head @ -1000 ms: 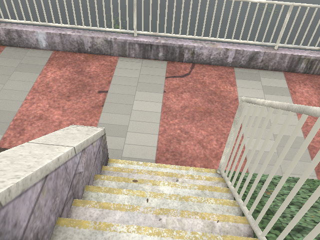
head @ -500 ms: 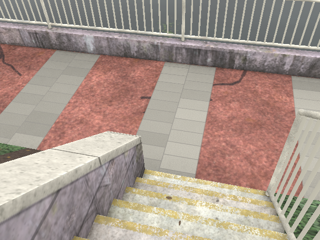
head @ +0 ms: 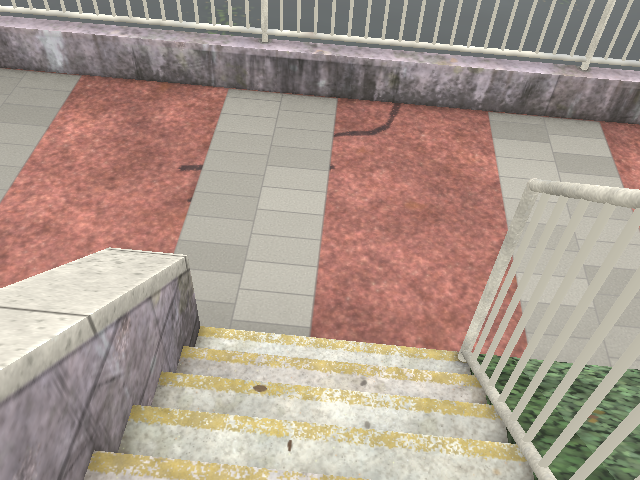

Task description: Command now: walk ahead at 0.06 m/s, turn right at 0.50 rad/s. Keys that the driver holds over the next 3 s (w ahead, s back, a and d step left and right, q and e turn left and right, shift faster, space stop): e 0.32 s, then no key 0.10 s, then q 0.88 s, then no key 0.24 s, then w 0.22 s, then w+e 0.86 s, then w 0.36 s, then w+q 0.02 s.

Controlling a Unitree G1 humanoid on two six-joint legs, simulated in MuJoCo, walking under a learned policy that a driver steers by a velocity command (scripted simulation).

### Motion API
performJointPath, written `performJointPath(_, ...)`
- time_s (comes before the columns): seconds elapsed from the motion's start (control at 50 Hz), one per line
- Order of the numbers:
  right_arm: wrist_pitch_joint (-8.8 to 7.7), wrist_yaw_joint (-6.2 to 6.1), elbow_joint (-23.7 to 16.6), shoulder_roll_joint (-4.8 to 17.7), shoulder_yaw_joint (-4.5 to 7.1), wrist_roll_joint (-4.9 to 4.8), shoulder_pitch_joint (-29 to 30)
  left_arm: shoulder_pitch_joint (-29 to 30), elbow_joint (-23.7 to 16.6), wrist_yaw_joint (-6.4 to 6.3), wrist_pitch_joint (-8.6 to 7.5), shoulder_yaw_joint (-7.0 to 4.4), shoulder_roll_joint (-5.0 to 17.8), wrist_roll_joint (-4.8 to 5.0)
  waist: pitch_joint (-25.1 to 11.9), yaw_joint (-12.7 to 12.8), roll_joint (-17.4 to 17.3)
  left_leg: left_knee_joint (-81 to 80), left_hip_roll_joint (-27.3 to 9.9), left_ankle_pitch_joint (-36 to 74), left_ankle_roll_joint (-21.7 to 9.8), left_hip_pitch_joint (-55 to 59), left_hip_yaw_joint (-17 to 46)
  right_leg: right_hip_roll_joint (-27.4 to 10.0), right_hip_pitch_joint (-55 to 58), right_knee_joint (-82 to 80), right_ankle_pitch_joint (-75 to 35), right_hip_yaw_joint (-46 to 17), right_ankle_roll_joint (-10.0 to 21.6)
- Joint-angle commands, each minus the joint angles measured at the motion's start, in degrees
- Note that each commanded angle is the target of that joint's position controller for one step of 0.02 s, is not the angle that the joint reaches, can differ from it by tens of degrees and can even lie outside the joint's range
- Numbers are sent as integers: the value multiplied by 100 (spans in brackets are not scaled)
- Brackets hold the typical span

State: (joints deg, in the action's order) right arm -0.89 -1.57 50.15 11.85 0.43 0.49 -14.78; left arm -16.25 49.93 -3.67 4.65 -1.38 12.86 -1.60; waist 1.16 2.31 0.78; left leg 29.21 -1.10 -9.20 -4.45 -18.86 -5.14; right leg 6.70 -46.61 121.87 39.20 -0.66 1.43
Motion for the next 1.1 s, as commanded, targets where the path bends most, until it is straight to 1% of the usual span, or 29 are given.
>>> performJointPath(0.02, 38, -119, -418, 751, 7, 108, -363, 723, -1001, 59, 225, 17, -54, -12, -222, 28, -664, -243, -1787, 2398, -1063, -24, 946, -130, -1356, 295, -1798, -132, -327)
performJointPath(0.08, 7, -130, -728, 806, -100, 59, -326, 1061, -1410, 46, 334, 22, -155, -9, -307, 38, -1029, -263, -1721, 1489, -865, -526, 999, 32, -1653, 890, -2200, -123, -601)
performJointPath(0.12, 8, -228, -927, 799, -149, 48, -239, 1745, -1950, 93, 448, 46, -100, 131, -91, 9, -959, -440, -1920, 23, -855, -756, 1255, -37, -1930, 455, -2630, -318, -747)
performJointPath(0.2, -30, -308, -1114, 1056, -31, 117, -650, 2067, -2358, 73, 425, -5, 132, 86, -380, -293, -715, -416, -2114, -675, -892, 347, 1568, -216, -2395, 421, -2481, -441, -846)
performJointPath(0.22, -77, -228, -1058, 1232, 44, 164, -923, 1997, -2313, 14, 345, -74, 227, -39, -607, -537, -828, -326, -2134, 141, -999, 891, 1609, -170, -2507, 1203, -1908, -278, -780)
performJointPath(0.32, -294, -238, -1106, 1449, 239, 290, -1072, 2827, -2985, 46, 271, -112, 439, 164, -604, -831, -759, -594, -2693, 609, -1141, 1651, 1748, -737, -2611, 1258, -716, -840, -635)
performJointPath(0.36, -366, -267, -1092, 1549, 260, 337, -1074, 2919, -3041, 28, 160, 11, 261, 260, -753, -1000, -963, -720, -2845, 1643, -1123, 1577, 1608, -890, -2149, 1290, 631, -1059, -400)
performJointPath(0.4, -369, -173, -1318, 1814, 275, 325, -442, 2278, -2930, 46, 30, 93, 241, 448, -1228, -588, -828, -813, -2474, 2826, -766, 896, 313, -908, -347, 279, 1328, -254, -163)
performJointPath(0.42, -355, -165, -1440, 1981, 302, 244, 26, 1864, -2895, 88, 69, 170, 235, 464, -1247, -289, -1259, -794, -2149, 3210, -274, 213, -163, -1000, 962, -762, 1559, -174, 6)
performJointPath(0.46, -149, -59, -1391, 2110, 366, 62, 429, 487, -2348, 166, 129, 124, 527, 452, -1250, 223, -1240, -198, -1769, 2989, 147, -659, -694, -756, 2855, -2780, 1517, -172, 271)
performJointPath(0.48, 133, -46, -1273, 2120, 514, -69, 452, -901, -1641, 269, 161, 125, 645, 277, -577, 814, 62, 1386, -1389, 711, 202, -1896, -538, -527, 3183, -4555, 1893, -869, 498)
performJointPath(0.5, 391, 15, -1621, 1325, 438, -64, 630, -1998, -1070, 330, 74, 7, 1496, 325, 707, 1048, 3853, 3723, 29, -5328, 305, -4873, 177, -1505, 3052, -7506, -566, -4050, 775)
performJointPath(0.52, 268, 47, -1840, 1129, 362, 74, 1736, -2508, -1061, 194, -199, -65, 1512, 608, 1300, 2205, 3612, 3915, 932, -4615, 174, -5182, 3213, -1684, 1854, -9385, -1319, -5842, 302)
performJointPath(0.54, 119, 1, -1822, 622, 288, -27, 1414, -1563, -1135, 54, -215, 43, 1593, 265, 1679, 1154, 3036, 4307, 1638, -3811, 183, -5311, 3648, -1932, 1282, -9762, -240, -5851, 150)
performJointPath(0.56, -80, -65, -1644, 127, 178, 39, 671, 587, -1441, -68, -73, -43, 1730, 88, 1494, -273, 3273, 4740, 1883, -2719, 254, -5551, 3531, -1970, 1249, -8971, -580, -4659, 184)
performJointPath(0.58, -140, -173, -1499, 265, 192, 181, 329, 1670, -1579, -143, -34, 13, 1372, 29, 479, -939, 3465, 5036, 1651, -1653, 336, -4845, 3029, -1948, 1271, -7721, -1012, -3620, 534)
performJointPath(0.62, 130, -324, -1137, 990, 530, 123, 213, 1964, -1663, 28, -30, 254, 407, -89, -755, -1113, 1839, 6634, 1761, -91, 689, -3371, 2113, -2011, 606, -7002, -1133, -2802, 921)
performJointPath(0.66, 462, -223, -1282, 937, 520, 60, 619, 1998, -1591, 50, -93, 305, 248, 24, -609, -1186, 803, 7485, 1553, 506, 875, -2781, 1504, -2012, -94, -7199, -1140, -2217, 899)
performJointPath(0.7, 666, -78, -1509, 741, 378, 72, 970, 1702, -1504, -17, -146, 228, 380, 116, -448, -1045, 517, 7834, 1290, 854, 948, -3057, 1293, -2019, 345, -7206, -962, -1934, 827)
performJointPath(0.78, 698, -28, -1660, 823, 382, 166, 1432, 427, -1313, -72, -269, 117, 592, -45, -479, -282, 398, 7329, 842, 594, 879, -3777, 1536, -2011, 2209, -7156, -1374, -1719, 726)
performJointPath(0.84, 738, -30, -1653, 706, 316, 9, 1392, -26, -1330, 7, -207, 73, 932, -214, -478, -1, 380, 6592, 573, -846, 674, -3172, 924, -2603, 2601, -7597, -4340, -1667, 1123)
performJointPath(0.92, 702, 33, -1715, 725, 286, -75, 1202, 698, -1441, 87, -461, -73, 1300, -120, -429, -251, 916, 4921, 185, -1605, 449, -1821, 483, -2583, 2202, -7776, -4484, -868, 784)
performJointPath(0.96, 654, 123, -1670, 679, 290, -255, 735, 529, -1302, 41, -387, -191, 1319, -21, -368, -330, 929, 2612, 419, -3050, 349, -697, 36, -2267, 2007, -7549, -4402, 15, 545)
performJointPath(0.98, 536, 267, -1511, 375, 227, -358, 14, 61, -1056, -20, -224, -316, 1353, 4, -411, -516, 577, 1047, 538, -3156, 176, 80, 446, -1987, 2038, -6792, -3832, 297, 506)
performJointPath(1.0, 418, 325, -1037, 624, 285, -158, -1136, 466, -1275, -49, -94, -337, 1192, -23, -391, -925, -914, 2197, 544, 85, -32, 1243, 667, -1507, 236, -4283, -1614, 825, 363)
performJointPath(1.02, 318, 262, -1089, 1369, 378, -228, -1218, 1781, -2159, -5, -115, -224, 725, -275, 289, -964, -2013, 1097, -588, 2362, -290, 1374, 4367, -633, -2202, -3378, 756, 251, 170)
performJointPath(1.04, 234, 157, -1449, 1571, 431, -235, -764, 2241, -2405, -49, -254, -118, 590, -307, -122, -920, -1163, -157, -1201, 1476, -450, 908, 5818, -693, -2010, -3623, -135, -812, 61)
performJointPath(1.06, 315, 26, -1674, 1604, 421, -6, 125, 1949, -2218, -45, -318, -80, 534, -152, -366, -382, -992, -365, -1277, 452, -653, 553, 5479, -627, -1613, -3786, -1058, -903, -51)
performJointPath(1.1, 448, -39, -2007, 1395, 343, 103, 1299, 1330, -1745, 42, -344, -205, 724, -86, -472, 290, -984, 180, -900, 475, -608, -174, 4456, -517, -766, -3646, -2078, -680, -118)
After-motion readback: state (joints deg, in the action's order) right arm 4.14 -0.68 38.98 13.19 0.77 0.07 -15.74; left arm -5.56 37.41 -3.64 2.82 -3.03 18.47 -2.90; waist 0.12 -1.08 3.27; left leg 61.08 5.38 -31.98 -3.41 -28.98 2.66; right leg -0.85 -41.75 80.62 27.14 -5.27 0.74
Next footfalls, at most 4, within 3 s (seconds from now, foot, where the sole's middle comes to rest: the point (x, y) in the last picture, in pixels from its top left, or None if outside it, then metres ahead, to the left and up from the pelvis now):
0.48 right None -0.09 -0.25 -0.57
0.98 left None -0.11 0.02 -0.57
1.52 right None -0.14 -0.16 -0.57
2.02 left None -0.08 0.09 -0.57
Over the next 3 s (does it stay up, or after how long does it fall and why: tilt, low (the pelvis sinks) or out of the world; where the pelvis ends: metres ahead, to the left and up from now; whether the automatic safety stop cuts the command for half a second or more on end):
stays up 0.31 0.00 -0.23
